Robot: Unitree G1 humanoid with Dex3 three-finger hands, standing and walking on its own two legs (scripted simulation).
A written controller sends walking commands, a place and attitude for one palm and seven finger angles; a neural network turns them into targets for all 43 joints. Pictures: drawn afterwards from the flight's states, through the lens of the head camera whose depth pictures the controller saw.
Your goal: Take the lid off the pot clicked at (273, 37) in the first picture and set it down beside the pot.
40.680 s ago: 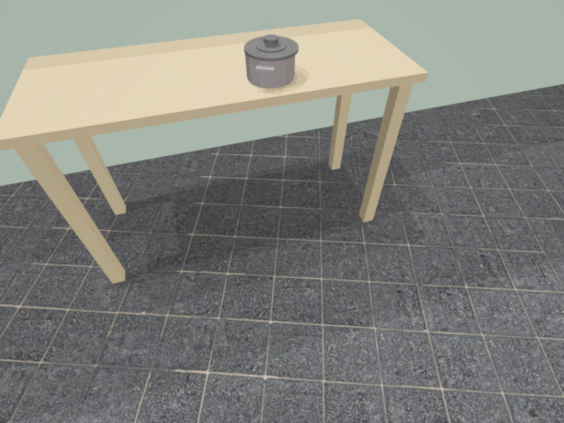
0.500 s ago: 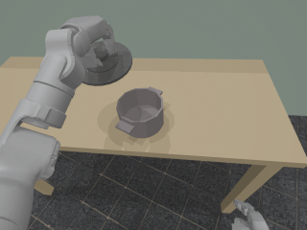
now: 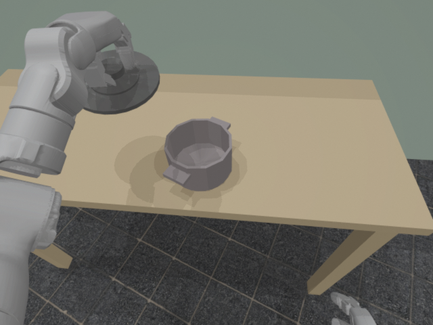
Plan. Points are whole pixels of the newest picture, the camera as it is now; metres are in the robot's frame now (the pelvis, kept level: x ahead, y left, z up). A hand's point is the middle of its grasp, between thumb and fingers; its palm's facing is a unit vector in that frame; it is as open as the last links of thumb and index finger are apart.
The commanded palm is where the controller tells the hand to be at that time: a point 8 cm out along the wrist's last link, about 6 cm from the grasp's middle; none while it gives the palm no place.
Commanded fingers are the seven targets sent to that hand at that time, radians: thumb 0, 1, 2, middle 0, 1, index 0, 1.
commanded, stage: move the lid sideways beside the pot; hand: left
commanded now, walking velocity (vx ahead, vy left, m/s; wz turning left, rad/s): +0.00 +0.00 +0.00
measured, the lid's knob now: (111, 69) +0.49 +0.19 +0.22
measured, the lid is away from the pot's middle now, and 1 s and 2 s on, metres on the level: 0.14 0.24 0.23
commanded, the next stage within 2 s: lower the lid onto the table in 0.88 s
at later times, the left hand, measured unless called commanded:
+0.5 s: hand (54, 75) +0.44 +0.27 +0.24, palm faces -0.22 -0.05 -0.97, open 7.2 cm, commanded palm +0.44 +0.26 +0.31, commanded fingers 0.00 0.72 0.91 -0.91 -1.03 -0.91 -1.00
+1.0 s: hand (42, 74) +0.45 +0.29 +0.24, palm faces -0.24 -0.04 -0.97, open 7.2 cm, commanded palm +0.45 +0.29 +0.31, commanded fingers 0.00 0.72 0.91 -0.91 -1.03 -0.91 -1.00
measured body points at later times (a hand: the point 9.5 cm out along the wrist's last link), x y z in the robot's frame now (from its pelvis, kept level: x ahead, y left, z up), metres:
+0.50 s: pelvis +0.00 +0.01 +0.00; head +0.05 -0.01 +0.45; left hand +0.45 +0.27 +0.29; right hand +0.14 -0.25 -0.11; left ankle +0.02 +0.08 -0.75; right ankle -0.01 -0.13 -0.74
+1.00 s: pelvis +0.00 +0.01 +0.00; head +0.06 +0.00 +0.45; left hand +0.46 +0.29 +0.29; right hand +0.11 -0.25 -0.13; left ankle +0.02 +0.08 -0.75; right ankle -0.01 -0.13 -0.74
